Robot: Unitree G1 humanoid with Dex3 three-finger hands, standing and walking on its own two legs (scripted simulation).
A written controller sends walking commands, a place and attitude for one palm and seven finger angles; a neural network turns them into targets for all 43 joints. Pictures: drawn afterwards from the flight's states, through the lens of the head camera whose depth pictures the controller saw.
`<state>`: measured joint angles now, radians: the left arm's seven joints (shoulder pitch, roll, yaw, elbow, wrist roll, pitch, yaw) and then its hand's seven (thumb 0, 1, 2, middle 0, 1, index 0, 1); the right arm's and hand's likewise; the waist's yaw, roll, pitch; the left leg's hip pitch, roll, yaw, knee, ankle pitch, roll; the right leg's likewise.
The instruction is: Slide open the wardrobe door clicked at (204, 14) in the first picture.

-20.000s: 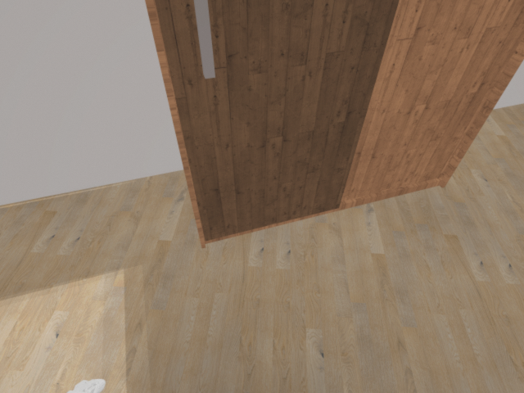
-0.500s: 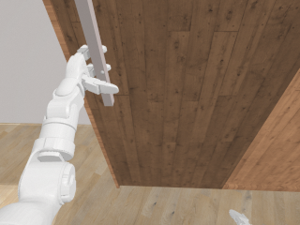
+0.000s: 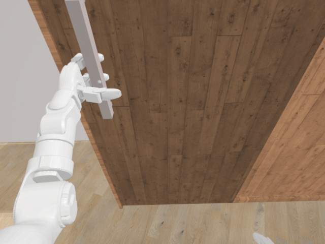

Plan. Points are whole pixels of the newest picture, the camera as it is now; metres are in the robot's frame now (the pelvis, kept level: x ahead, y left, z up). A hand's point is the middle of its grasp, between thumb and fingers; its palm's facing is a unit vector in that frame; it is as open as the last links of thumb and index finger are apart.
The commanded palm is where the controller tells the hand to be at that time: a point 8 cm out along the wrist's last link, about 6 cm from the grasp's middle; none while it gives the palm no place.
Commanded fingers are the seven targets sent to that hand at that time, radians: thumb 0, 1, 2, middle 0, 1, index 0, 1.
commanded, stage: grip the handle and tug to test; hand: left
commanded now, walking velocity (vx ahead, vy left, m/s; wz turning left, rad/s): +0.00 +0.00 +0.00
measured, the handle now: (96, 66) +0.49 +0.19 +0.23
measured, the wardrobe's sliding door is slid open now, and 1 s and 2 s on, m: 0.00 0.00 0.01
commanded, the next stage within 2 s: tug the door sideways, standing still in 1.18 s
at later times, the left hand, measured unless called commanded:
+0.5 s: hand (99, 81) +0.43 +0.17 +0.21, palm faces +0.07 -1.00 +0.02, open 6.6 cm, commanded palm +0.40 +0.22 +0.21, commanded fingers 0.00 0.90 0.90 -0.45 -1.40 -0.45 -1.40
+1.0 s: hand (101, 82) +0.43 +0.16 +0.21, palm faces +0.09 -1.00 +0.00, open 6.6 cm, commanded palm +0.38 +0.21 +0.21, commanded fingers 0.00 0.90 0.90 -0.45 -1.40 -0.45 -1.40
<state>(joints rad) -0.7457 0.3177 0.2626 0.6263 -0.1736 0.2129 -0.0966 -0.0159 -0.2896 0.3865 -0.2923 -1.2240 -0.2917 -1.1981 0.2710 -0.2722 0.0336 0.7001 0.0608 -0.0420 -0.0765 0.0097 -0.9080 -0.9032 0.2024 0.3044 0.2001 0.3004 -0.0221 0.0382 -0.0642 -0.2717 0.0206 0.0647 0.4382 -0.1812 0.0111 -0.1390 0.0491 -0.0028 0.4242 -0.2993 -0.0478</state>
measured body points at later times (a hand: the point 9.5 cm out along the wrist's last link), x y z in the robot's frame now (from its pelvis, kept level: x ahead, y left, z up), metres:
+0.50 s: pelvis +0.01 +0.00 +0.00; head -0.01 -0.02 +0.45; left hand +0.42 +0.22 +0.22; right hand +0.13 -0.25 -0.11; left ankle +0.03 +0.12 -0.74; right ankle -0.05 -0.09 -0.74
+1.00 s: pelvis +0.02 +0.00 +0.00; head +0.01 -0.02 +0.45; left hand +0.42 +0.22 +0.22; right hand +0.16 -0.25 -0.10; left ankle +0.03 +0.12 -0.74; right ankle -0.05 -0.09 -0.74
